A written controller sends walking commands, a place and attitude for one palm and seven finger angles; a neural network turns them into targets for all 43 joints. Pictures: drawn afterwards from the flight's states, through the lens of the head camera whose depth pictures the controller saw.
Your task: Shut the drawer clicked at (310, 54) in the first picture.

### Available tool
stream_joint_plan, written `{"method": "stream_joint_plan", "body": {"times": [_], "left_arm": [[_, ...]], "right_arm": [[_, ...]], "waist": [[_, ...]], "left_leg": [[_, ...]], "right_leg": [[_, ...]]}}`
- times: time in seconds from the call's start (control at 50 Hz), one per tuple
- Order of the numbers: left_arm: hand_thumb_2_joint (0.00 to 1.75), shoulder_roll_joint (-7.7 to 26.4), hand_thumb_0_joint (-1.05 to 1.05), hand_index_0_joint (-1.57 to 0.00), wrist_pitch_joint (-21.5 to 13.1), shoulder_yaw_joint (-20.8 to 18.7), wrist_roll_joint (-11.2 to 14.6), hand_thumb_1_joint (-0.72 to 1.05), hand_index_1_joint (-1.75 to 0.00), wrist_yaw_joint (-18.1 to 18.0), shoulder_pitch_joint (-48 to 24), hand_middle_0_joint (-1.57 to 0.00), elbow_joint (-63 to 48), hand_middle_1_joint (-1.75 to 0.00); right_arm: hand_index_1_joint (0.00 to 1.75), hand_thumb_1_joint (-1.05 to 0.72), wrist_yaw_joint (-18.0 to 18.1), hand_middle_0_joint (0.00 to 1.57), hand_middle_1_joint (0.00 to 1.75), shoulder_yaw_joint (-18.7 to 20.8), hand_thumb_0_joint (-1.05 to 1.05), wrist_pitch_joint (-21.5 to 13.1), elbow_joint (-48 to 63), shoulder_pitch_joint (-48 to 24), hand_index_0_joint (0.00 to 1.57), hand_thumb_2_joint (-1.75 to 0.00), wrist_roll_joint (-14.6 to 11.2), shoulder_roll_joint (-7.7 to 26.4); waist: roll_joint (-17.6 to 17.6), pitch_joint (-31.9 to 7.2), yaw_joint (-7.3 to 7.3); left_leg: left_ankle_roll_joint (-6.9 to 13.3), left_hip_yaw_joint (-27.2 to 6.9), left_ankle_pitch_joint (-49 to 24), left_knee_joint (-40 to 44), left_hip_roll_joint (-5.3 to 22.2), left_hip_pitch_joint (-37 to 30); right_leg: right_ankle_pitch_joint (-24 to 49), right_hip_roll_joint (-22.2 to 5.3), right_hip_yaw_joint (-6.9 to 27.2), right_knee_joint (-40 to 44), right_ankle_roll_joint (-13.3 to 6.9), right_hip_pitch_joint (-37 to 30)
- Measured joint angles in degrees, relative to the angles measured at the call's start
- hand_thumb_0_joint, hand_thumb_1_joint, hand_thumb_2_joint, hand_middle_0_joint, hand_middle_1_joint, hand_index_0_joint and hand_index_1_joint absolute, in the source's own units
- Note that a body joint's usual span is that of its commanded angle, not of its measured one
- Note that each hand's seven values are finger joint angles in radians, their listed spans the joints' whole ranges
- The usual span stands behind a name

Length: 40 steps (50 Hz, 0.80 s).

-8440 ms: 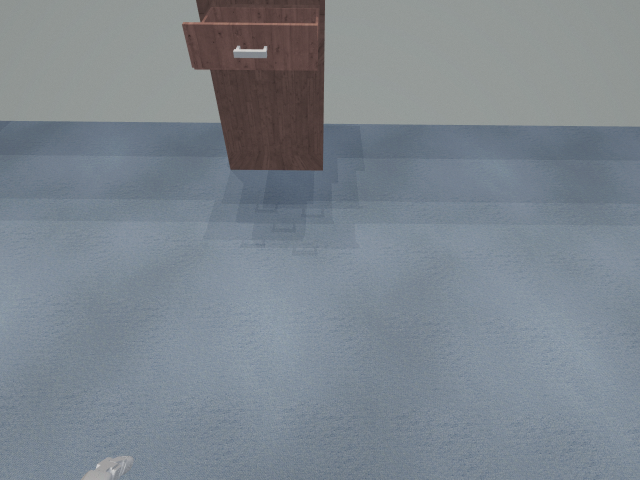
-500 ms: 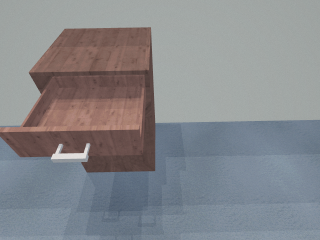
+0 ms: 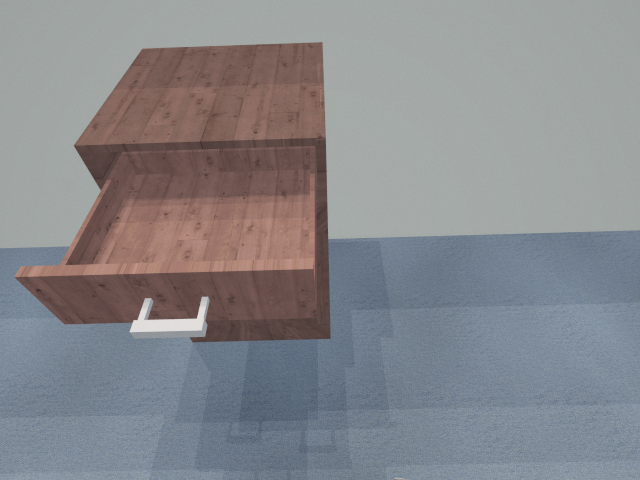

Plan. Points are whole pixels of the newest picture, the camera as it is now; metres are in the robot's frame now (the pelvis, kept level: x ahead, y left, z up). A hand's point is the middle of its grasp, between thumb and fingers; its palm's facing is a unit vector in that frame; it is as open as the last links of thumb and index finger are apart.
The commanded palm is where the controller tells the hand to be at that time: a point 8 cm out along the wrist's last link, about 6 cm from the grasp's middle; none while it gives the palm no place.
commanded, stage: shuffle to correct the standing spot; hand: left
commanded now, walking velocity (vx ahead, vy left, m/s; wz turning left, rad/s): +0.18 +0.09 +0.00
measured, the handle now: (172, 316) +0.36 +0.25 -0.04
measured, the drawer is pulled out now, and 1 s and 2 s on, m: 0.30 0.30 0.30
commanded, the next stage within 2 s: come to a stop and stand still in 0.18 s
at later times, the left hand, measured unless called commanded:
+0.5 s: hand out of the picture +0.06 +0.22 -0.19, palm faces +0.11 -0.98 -0.17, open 7.4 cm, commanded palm none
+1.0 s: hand out of the picture +0.14 +0.25 -0.18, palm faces +0.00 -0.98 -0.21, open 7.4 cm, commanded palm none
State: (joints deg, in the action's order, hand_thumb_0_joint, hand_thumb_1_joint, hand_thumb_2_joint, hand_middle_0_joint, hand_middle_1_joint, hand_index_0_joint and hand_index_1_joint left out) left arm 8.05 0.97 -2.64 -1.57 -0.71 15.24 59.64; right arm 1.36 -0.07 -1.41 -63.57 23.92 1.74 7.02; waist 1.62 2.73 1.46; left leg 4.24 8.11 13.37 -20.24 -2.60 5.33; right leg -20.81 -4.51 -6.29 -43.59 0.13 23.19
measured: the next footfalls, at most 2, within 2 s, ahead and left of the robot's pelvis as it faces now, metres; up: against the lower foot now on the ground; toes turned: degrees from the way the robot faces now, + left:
right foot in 0.08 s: +0.12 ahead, -0.06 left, +0.00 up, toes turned -2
left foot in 0.42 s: +0.15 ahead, +0.17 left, +0.00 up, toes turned +1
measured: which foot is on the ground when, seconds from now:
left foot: down 0.00-0.08, up 0.10-0.40, down 0.42-1.00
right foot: up 0.00-0.06, down 0.08-1.00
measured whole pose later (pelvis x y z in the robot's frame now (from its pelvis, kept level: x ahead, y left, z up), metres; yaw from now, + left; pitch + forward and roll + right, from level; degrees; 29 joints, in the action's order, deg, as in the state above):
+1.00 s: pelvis +0.07 +0.07 -0.02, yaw -1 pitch -2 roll -1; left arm 10.0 1.5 -0.6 -1.4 -2.2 15.4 54.3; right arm -0.2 1.8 1.6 -55.9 16.6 1.6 10.4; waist 0.1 -1.1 1.3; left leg 1.3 4.1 16.0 -35.4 1.8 18.0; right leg -18.7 -1.7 -1.5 -35.0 0.1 15.6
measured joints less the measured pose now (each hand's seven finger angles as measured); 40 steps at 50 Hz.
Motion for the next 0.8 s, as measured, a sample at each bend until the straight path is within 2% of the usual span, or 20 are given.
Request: {"method": "stream_joint_plan", "body": {"times": [0.06,0.08,0.1,0.14,0.18,0.22,0.26,0.32,0.38,0.42,0.48,0.58,0.7,0.8], "left_arm": [[0.9,-0.31,0.02,-0.2,-1.18,-0.09,0.01,0.94,-0.29,-0.02,-0.56,-0.2,-1.05,-0.3],[0.9,-0.25,0.02,-0.2,-1.94,-0.08,-0.09,0.94,-0.3,-0.08,-0.37,-0.2,-1.57,-0.3],[0.9,-0.48,0.01,-0.2,-2.62,-0.15,-0.15,0.94,-0.3,-0.26,-0.44,-0.2,-1.75,-0.3],[0.9,-1.41,0.01,-0.2,-3.05,-0.3,0.17,0.94,-0.3,-0.86,-0.5,-0.2,-1.68,-0.3],[0.9,-1.78,0.01,-0.2,-3.18,-0.44,0.34,0.94,-0.3,-1.32,0.48,-0.2,-1.6,-0.3],[0.9,-1.88,0.01,-0.2,-3.17,-0.53,0.27,0.94,-0.3,-1.53,1.68,-0.2,-1.07,-0.3],[0.9,-1.87,0.01,-0.2,-3.01,-0.52,0.11,0.93,-0.3,-1.33,2.7,-0.2,-0.35,-0.3],[0.9,-1.58,0.01,-0.2,-2.68,-0.52,-0.23,0.92,-0.3,-0.67,3.67,-0.2,0.36,-0.3],[0.9,-1.17,0.01,-0.2,-1.82,-0.59,-0.34,0.92,-0.3,-0.21,4.2,-0.2,0.59,-0.3],[0.9,-1.22,0.01,-0.2,-1.09,-0.39,-0.08,0.91,-0.3,-0.13,4.86,-0.2,0.55,-0.3],[0.9,0.42,0.01,-0.2,0.05,-0.36,0.34,0.91,-0.3,-0.4,3.62,-0.2,1.38,-0.3],[0.9,1.89,0.01,-0.19,0.0,-0.05,0.46,0.91,-0.29,-0.26,1.98,-0.2,1.55,-0.3],[0.9,1.39,0.01,-0.19,0.34,0.09,-0.13,0.91,-0.29,-0.33,0.69,-0.2,0.38,-0.3],[0.9,1.26,0.01,-0.2,0.38,0.43,-0.26,0.91,-0.29,-1.0,-0.42,-0.2,-0.26,-0.3]], "right_arm": [[0.3,-0.91,-0.23,0.2,0.3,0.05,0.01,0.25,-0.15,-0.33,0.2,-0.9,-0.14,-0.29],[0.3,-0.91,-0.43,0.2,0.3,0.1,0.01,0.38,-0.13,-0.16,0.2,-0.9,-0.38,-0.44],[0.3,-0.91,-0.69,0.2,0.3,0.31,0.01,0.74,-0.23,-0.51,0.2,-0.9,-0.53,-0.38],[0.3,-0.91,-1.17,0.2,0.3,1.0,0.01,1.95,-0.21,-1.79,0.2,-0.9,-0.24,0.4],[0.3,-0.91,-1.61,0.2,0.3,1.72,0.01,2.9,0.19,-3.4,0.2,-0.9,0.07,1.24],[0.3,-0.91,-1.95,0.2,0.3,2.29,0.01,3.28,1.24,-5.05,0.2,-0.9,0.26,1.95],[0.3,-0.91,-2.14,0.2,0.3,2.67,0.01,3.12,2.53,-6.35,0.2,-0.9,0.17,2.49],[0.3,-0.91,-2.34,0.19,0.3,3.01,0.01,2.53,4.18,-7.72,0.2,-0.9,-0.17,3.05],[0.3,-0.91,-1.97,0.19,0.3,3.01,0.01,1.68,5.15,-8.56,0.19,-0.9,-0.38,3.56],[0.3,-0.91,-1.51,0.19,0.3,2.85,0.01,0.69,5.89,-8.32,0.19,-0.9,-0.36,4.36],[0.3,-0.91,-0.48,0.19,0.3,2.23,0.0,0.82,4.95,-9.37,0.19,-0.9,0.05,2.6],[0.3,-0.94,0.65,0.2,0.3,1.77,0.01,1.6,4.06,-11.64,0.2,-0.9,-0.16,1.25],[0.3,-0.93,0.87,0.2,0.3,2.9,0.01,2.55,4.77,-14.83,0.2,-0.9,-0.59,2.55],[0.3,-0.92,0.16,0.2,0.3,3.31,0.01,3.45,5.08,-14.68,0.2,-0.9,-0.89,3.33]], "waist": [[0.79,0.07,-0.27],[0.61,-0.26,-0.58],[0.93,-0.23,-0.97],[2.64,-0.13,-1.03],[3.01,-0.77,-1.38],[2.45,-1.31,-1.45],[1.46,-1.66,-1.43],[-0.37,-1.76,-2.11],[-1.72,-1.29,-3.12],[-0.79,-1.38,-3.43],[-3.25,-0.39,-3.3],[-4.58,0.68,-3.36],[-0.5,2.05,-2.65],[0.34,1.6,-1.72]], "left_leg": [[-0.51,0.39,2.92,-3.7,0.18,0.31],[-0.76,0.53,4.83,-6.73,0.11,1.36],[-1.2,0.22,8.21,-11.68,0.53,3.17],[-2.11,-2.19,12.23,-24.07,1.91,8.43],[-2.83,-3.39,10.63,-33.02,3.15,13.69],[-3.62,-3.98,7.59,-36.77,4.75,17.54],[-4.48,-4.27,5.41,-34.88,6.27,19.23],[-5.33,-4.23,4.33,-26.14,7.57,18.48],[-5.9,-3.82,1.48,-16.02,7.5,14.77],[-5.75,-4.5,-2.56,-9.07,7.95,11.32],[-5.03,-4.13,-1.07,-10.9,5.99,11.35],[-4.44,-3.0,-1.76,-8.02,4.33,10.13],[-4.98,-2.54,-1.0,-10.14,6.56,11.66],[-5.36,-3.77,0.43,-13.02,6.64,13.11]], "right_leg": [[3.93,0.62,-0.62,9.4,-0.18,-4.27],[5.75,0.55,-0.25,12.53,-0.8,-5.74],[9.44,0.69,-0.35,12.31,-1.49,-5.59],[9.14,1.46,-1.76,11.51,-2.32,-6.37],[8.61,1.84,-2.13,13.41,-2.32,-7.64],[9.42,1.88,-1.91,16.08,-1.84,-8.91],[10.39,1.54,-1.62,18.47,-1.33,-10.13],[10.55,0.42,-1.0,19.84,-0.5,-11.12],[8.83,-0.86,-0.38,17.75,0.9,-11.08],[6.12,-0.63,-0.34,13.48,1.86,-9.76],[-0.89,-1.18,2.26,8.71,1.41,-8.5],[3.78,0.54,2.82,10.43,0.93,-8.77],[4.8,2.88,3.16,12.03,-0.09,-8.47],[4.46,3.39,3.01,10.65,-0.63,-7.77]]}}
